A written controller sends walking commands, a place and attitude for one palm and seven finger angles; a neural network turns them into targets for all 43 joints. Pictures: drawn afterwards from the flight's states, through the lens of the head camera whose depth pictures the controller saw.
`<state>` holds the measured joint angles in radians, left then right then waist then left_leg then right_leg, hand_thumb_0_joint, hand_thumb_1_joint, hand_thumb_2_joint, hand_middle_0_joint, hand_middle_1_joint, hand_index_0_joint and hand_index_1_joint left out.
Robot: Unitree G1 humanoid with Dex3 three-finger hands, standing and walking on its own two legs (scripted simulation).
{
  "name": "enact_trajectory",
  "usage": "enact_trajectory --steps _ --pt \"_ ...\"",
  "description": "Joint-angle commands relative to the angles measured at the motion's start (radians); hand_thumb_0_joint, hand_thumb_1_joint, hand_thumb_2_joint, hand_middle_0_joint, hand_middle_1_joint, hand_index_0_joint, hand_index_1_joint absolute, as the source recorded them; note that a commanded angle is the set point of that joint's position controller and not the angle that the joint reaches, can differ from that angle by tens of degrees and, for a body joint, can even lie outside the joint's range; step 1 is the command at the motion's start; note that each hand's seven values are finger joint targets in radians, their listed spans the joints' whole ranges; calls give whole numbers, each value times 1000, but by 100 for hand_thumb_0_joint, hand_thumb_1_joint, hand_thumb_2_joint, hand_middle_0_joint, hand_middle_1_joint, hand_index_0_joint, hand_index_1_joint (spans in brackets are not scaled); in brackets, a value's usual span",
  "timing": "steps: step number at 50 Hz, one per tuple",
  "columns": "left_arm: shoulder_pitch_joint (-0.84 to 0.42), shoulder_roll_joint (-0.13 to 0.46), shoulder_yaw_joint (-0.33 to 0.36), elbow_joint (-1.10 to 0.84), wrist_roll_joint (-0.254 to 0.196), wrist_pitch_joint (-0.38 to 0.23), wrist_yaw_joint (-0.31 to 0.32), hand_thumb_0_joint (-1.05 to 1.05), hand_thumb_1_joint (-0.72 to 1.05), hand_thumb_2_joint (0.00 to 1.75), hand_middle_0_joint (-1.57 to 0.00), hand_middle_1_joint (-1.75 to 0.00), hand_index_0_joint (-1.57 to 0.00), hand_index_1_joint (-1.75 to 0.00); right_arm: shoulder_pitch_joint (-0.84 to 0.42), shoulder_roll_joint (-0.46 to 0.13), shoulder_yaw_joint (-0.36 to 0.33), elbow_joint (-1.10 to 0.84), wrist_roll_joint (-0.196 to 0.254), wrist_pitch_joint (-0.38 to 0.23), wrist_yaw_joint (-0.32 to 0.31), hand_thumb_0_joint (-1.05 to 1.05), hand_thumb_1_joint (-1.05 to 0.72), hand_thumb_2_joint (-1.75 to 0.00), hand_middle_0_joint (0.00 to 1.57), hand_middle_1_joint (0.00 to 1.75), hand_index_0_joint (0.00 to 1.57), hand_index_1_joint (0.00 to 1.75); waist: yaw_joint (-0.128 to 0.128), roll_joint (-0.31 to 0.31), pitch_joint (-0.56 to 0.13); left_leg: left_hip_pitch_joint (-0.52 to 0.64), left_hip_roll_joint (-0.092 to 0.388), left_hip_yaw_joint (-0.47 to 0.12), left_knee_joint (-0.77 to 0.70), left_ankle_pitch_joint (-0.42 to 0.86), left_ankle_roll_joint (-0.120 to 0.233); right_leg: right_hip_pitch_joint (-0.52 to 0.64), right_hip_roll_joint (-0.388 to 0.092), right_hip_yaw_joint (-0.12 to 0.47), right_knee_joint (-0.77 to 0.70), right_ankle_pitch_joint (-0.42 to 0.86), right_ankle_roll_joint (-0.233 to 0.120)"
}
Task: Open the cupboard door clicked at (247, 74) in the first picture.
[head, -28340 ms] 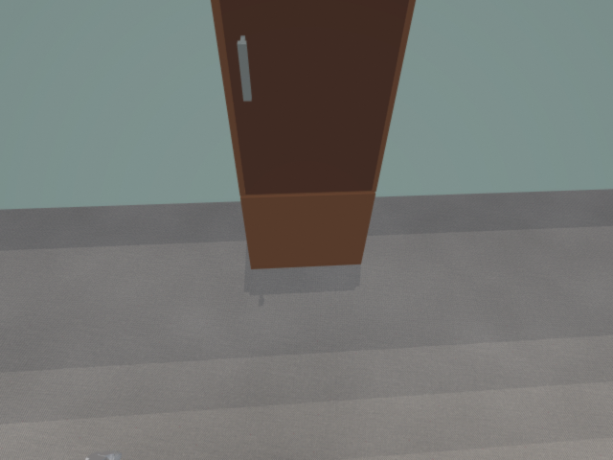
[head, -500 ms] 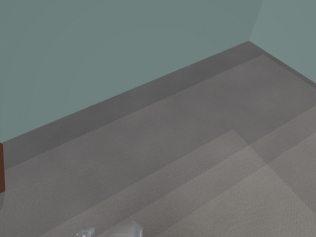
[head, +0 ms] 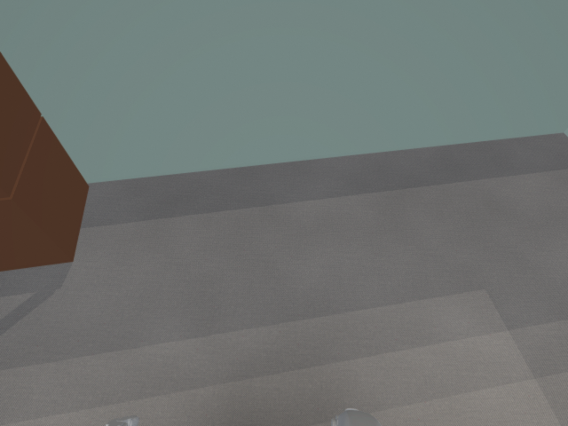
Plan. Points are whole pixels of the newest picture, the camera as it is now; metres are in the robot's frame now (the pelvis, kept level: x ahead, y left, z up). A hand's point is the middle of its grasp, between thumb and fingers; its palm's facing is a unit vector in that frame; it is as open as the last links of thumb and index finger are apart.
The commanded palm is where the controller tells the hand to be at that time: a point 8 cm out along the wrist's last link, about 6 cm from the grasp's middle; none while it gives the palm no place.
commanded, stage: turn to face it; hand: left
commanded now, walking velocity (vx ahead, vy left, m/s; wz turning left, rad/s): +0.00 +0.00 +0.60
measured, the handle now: out of the picture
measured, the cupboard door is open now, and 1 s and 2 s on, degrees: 42 42 42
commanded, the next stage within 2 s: take the last steps up to it in 1.34 s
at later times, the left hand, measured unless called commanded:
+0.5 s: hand out of the picture -0.01 +0.17 -0.16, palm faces +0.37 -0.89 -0.26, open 7.3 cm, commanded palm none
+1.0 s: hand out of the picture +0.03 +0.22 -0.15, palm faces +0.57 -0.78 -0.26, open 7.4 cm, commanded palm none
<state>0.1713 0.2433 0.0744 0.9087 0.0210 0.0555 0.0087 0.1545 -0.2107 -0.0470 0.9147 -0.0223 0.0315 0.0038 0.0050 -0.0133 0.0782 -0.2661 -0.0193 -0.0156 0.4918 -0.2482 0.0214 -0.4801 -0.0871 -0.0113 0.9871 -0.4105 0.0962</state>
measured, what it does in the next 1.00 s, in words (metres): steps on the spot, turning left: right foot, then left foot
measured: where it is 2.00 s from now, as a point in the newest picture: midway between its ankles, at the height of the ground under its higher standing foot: outside the picture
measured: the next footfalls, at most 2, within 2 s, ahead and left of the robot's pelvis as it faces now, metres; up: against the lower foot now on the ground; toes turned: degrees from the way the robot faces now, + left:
right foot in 0.12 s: +0.05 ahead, -0.14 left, +0.00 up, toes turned +2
left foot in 0.58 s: +0.00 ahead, +0.10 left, +0.00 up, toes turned +29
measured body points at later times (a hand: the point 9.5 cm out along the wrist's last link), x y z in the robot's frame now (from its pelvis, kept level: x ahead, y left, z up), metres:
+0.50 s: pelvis +0.01 -0.04 +0.00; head +0.07 -0.02 +0.44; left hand -0.02 +0.22 -0.14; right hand +0.19 -0.24 -0.15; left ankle -0.04 +0.09 -0.70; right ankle +0.01 -0.14 -0.74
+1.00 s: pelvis +0.04 -0.02 +0.00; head +0.09 +0.01 +0.44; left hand +0.00 +0.26 -0.13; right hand +0.23 -0.19 -0.16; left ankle -0.03 +0.08 -0.74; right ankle +0.11 -0.13 -0.72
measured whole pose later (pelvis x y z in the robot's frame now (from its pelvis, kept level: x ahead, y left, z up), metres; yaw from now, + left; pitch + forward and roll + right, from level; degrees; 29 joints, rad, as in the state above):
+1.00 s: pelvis +0.04 -0.02 +0.00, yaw +35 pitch +2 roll +0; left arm 0.11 0.21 0.06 0.87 0.01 0.04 0.01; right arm 0.20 -0.20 -0.06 0.94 -0.02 0.04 0.00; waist -0.03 0.02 0.08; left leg -0.28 -0.05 -0.10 0.53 -0.28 0.01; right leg -0.37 -0.03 -0.01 0.71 -0.38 0.09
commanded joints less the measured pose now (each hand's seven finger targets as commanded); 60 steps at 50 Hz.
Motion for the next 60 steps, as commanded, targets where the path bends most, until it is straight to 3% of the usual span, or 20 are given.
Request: enact_trajectory --steps 1,4,5,6,7,8,10,12,23,27,29,30,36,46,49,50,52,54,56,60 --pt "3 52 13 -93 -8 -33 4 0 90 90 -20 -30 -20 -30 -7 -212 -68 -64 -8 -6 -9 0 -90 -90 20 30 20 30 -16 176 -98 39 222 -257 -118 296 136 82 46 -30 -191 -15 -16" --pt "88 61 19 -78 -11 -51 9 0 90 90 -20 -30 -20 -30 -41 -198 -73 -76 0 -1 -10 0 -90 -90 20 30 20 30 25 161 -126 -63 176 -280 -26 287 97 296 71 -48 -455 136 -30" --pt "136 98 28 -70 -5 -63 15 0 90 90 -20 -30 -20 -30 -41 -170 -71 -82 8 -3 -6 0 -90 -90 20 30 20 30 51 68 -145 -153 117 -234 65 168 47 430 -2 13 -600 211 -46" --pt "161 193 47 -67 12 -73 25 0 90 90 -20 -30 -20 -30 -13 -99 -62 -95 18 -6 1 0 -90 -90 20 30 20 30 53 -227 -171 -342 -38 -64 309 -166 -37 563 -280 295 -686 312 -144" --pt "149 218 36 -75 8 -68 24 0 90 90 -20 -30 -20 -30 -31 -117 -66 -103 8 -4 4 0 -90 -90 20 30 20 30 58 -244 -143 -341 -50 -32 559 -392 -53 444 -424 349 -685 436 -245" --pt "111 176 36 -80 3 -70 33 0 90 90 -20 -30 -20 -30 -24 -130 -73 -88 5 10 2 0 -90 -90 20 30 20 30 36 -308 -144 -332 -6 -77 701 -365 -53 377 -403 345 -687 441 -257" --pt "15 103 11 -98 -3 -71 30 0 90 90 -20 -30 -20 -30 -23 -112 -66 -45 2 22 15 0 -90 -90 20 30 20 30 -16 -153 -65 -347 33 -51 803 -195 -76 344 -269 130 -646 508 -211" --pt "14 86 6 -100 -3 -79 30 0 90 90 -20 -30 -20 -30 -10 -90 -55 -28 5 29 24 0 -90 -90 20 30 20 30 -27 -160 -78 -335 43 -21 776 -134 -89 363 -234 7 -630 598 -179" --pt "137 150 37 -40 13 -70 26 0 90 90 -20 -30 -20 -30 -128 -56 -30 -56 13 17 32 0 -90 -90 20 30 20 30 43 -208 -95 -197 44 115 296 -222 -69 469 -308 -119 -542 742 -201" --pt "102 174 47 -44 -1 -66 12 0 90 90 -20 -30 -20 -30 -5 -112 -44 -41 5 -1 28 0 -90 -90 20 30 20 30 -42 -109 -161 103 18 141 -30 19 -31 333 -284 -212 -305 666 -119" --pt "29 64 15 -124 -11 -56 1 0 90 90 -20 -30 -20 -30 139 -314 -93 -22 -2 -7 12 0 -90 -90 20 30 20 30 -122 355 -220 357 440 -410 -107 726 206 -120 -59 -175 118 -287 -8" --pt "-35 84 14 -138 1 -37 16 0 90 90 -20 -30 -20 -30 175 -302 -86 -1 3 -4 0 0 -90 -90 20 30 20 30 -129 239 -231 316 450 -380 -98 670 227 -134 -60 -43 181 -277 -21" --pt "35 75 23 -53 1 -27 0 0 90 90 -20 -30 -20 -30 -2 -200 -52 -55 2 -25 -19 0 -90 -90 20 30 20 30 -10 143 -115 140 239 -156 -140 501 127 -87 -34 4 182 28 -1" --pt "-46 51 10 -107 -10 -37 8 0 90 90 -20 -30 -20 -30 36 -200 -68 -42 -6 -12 -16 0 -90 -90 20 30 20 30 -28 190 -127 113 212 -284 -79 508 141 62 54 -17 -197 -20 -11" --pt "35 58 14 -93 -15 -53 14 0 90 90 -20 -30 -20 -30 3 -194 -73 -52 0 -7 -16 0 -90 -90 20 30 20 30 11 175 -158 37 183 -311 -5 493 111 252 77 -29 -436 113 -26" --pt "75 80 20 -80 -13 -64 17 0 90 90 -20 -30 -20 -30 -4 -172 -71 -55 7 -8 -13 0 -90 -90 20 30 20 30 34 124 -168 -43 138 -287 52 382 65 385 38 -7 -585 234 -36" --pt "125 210 39 -68 9 -73 28 0 90 90 -20 -30 -20 -30 15 -98 -64 -79 17 -12 -2 0 -90 -90 20 30 20 30 51 -254 -183 -322 -76 -21 470 -385 -60 550 -411 346 -654 588 -235" --pt "52 139 23 -77 -1 -71 35 0 90 90 -20 -30 -20 -30 1 -125 -70 -43 6 14 -1 0 -90 -90 20 30 20 30 20 -225 -97 -312 5 -70 753 -315 -62 385 -348 280 -654 561 -275" --pt "-12 92 8 -89 -3 -74 33 0 90 90 -20 -30 -20 -30 8 -88 -57 -20 3 25 14 0 -90 -90 20 30 20 30 -24 -133 -56 -326 33 -45 795 -186 -77 346 -256 78 -635 579 -217" --pt "38 97 10 -73 0 -79 31 0 90 90 -20 -30 -20 -30 -9 -71 -45 -5 6 31 21 0 -90 -90 20 30 20 30 -8 -159 -78 -287 40 10 656 -157 -90 389 -234 -31 -633 615 -191"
